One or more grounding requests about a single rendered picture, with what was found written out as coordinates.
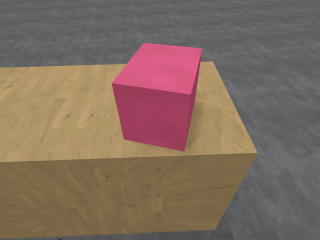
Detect pedestal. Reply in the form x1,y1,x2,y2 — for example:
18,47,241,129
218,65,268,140
0,61,258,239

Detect carton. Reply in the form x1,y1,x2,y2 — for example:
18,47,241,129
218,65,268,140
112,43,202,152

